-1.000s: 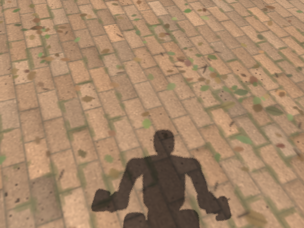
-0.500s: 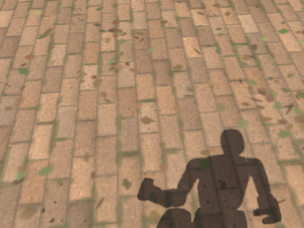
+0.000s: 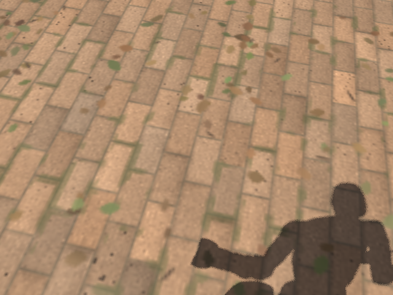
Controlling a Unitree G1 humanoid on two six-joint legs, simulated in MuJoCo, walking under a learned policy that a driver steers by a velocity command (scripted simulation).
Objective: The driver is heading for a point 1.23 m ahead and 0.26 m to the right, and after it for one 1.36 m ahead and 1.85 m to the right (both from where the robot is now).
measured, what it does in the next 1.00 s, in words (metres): walks ahead: right foot, then left foot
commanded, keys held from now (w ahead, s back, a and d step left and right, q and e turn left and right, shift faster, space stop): no key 0.08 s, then w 0.38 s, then no key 0.12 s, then e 0.42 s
